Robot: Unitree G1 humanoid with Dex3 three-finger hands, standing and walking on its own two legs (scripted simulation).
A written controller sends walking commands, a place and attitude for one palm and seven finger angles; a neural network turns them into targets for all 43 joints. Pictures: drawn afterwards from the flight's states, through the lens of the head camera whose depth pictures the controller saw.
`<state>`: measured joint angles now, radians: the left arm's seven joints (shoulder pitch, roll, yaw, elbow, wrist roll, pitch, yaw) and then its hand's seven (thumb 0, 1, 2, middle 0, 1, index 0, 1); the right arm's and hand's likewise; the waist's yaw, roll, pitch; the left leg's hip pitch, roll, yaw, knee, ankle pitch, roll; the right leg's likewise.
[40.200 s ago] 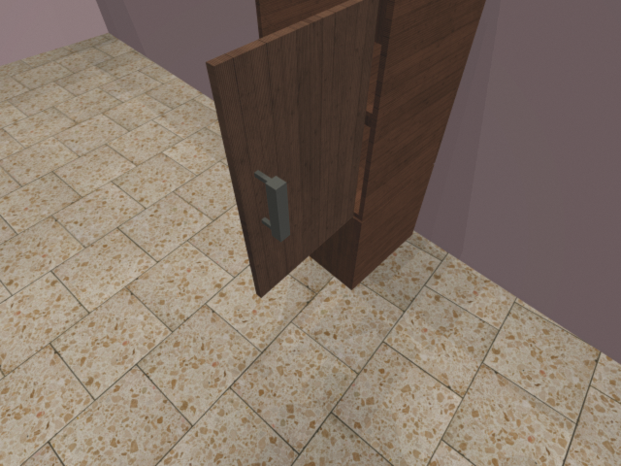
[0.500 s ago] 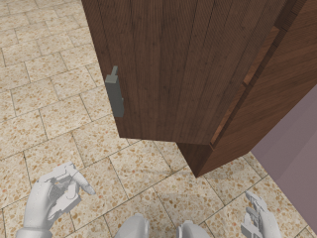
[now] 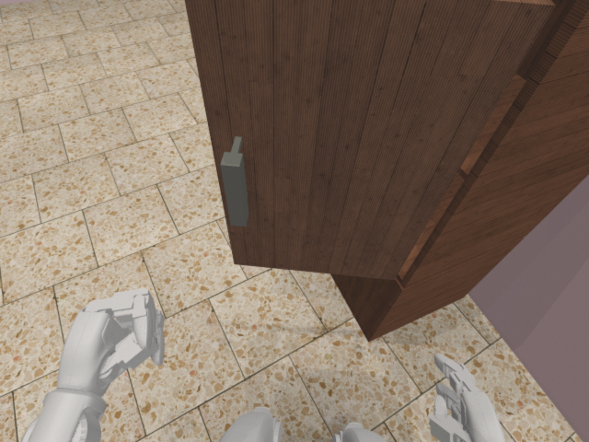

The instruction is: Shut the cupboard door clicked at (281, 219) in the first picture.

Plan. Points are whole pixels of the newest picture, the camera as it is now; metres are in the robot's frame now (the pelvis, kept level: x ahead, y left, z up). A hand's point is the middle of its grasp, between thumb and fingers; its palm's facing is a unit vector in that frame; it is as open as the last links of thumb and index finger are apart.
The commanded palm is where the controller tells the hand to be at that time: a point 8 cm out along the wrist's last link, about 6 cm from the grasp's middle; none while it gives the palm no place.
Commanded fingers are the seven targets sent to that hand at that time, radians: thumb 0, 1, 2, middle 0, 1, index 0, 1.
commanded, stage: raise the hand and make a fist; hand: left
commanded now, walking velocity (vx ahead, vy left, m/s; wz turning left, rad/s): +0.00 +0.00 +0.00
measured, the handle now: (238, 182) +0.48 +0.14 +0.05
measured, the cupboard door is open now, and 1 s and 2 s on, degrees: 61 61 61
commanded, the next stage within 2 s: bring the fist close to the handle in 0.36 s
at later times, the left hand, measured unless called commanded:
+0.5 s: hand (165, 340) +0.22 +0.17 +0.06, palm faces -0.01 -1.00 -0.03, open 3.1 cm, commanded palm +0.21 +0.23 +0.06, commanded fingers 0.00 0.90 0.90 -1.30 -1.50 -1.30 -1.50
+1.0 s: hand (215, 281) +0.30 +0.13 +0.05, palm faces -0.02 -1.00 -0.02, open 3.1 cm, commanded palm +0.29 +0.18 +0.06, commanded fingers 0.00 0.90 0.90 -1.30 -1.50 -1.30 -1.50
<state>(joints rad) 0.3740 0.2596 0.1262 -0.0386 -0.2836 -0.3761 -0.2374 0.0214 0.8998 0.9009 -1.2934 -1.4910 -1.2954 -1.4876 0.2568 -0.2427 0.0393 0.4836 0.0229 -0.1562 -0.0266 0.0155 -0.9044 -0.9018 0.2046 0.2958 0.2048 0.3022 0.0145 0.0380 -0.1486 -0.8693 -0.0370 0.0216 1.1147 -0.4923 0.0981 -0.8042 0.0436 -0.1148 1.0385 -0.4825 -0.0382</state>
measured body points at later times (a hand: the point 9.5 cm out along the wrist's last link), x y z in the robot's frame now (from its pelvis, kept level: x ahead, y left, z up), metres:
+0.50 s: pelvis +0.00 -0.01 +0.00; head +0.06 +0.00 +0.45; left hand +0.22 +0.23 +0.06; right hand +0.18 -0.24 -0.07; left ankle +0.03 +0.05 -0.66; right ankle +0.02 -0.11 -0.66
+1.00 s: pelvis +0.01 -0.02 +0.00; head +0.07 -0.02 +0.45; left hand +0.30 +0.19 +0.06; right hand +0.17 -0.26 -0.09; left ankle +0.03 +0.05 -0.66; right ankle +0.02 -0.11 -0.66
